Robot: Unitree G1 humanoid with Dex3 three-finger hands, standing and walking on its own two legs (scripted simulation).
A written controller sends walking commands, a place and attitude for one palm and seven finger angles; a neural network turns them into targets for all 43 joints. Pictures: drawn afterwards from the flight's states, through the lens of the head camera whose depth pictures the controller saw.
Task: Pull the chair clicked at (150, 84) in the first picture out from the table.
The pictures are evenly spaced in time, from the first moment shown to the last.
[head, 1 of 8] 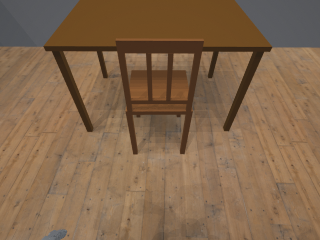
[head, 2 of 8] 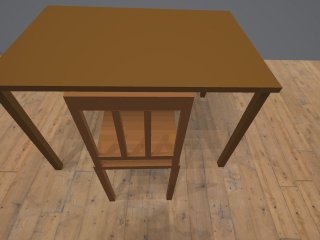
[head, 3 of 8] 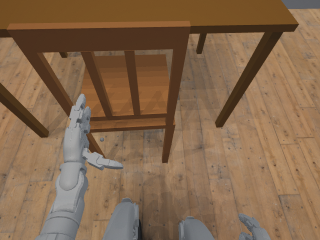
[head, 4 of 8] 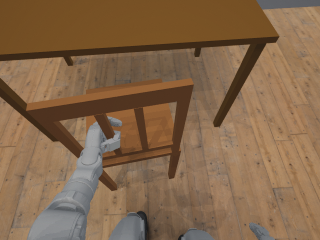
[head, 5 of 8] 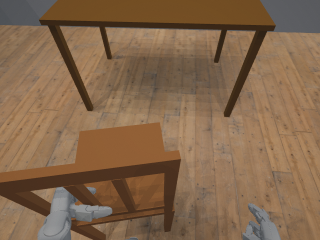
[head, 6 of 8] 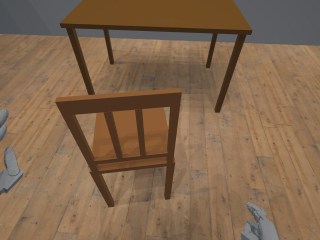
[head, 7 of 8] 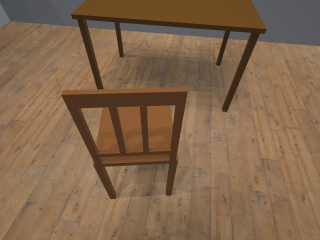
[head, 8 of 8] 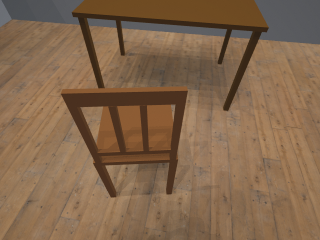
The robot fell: no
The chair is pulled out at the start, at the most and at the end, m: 0.00 0.66 0.62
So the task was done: yes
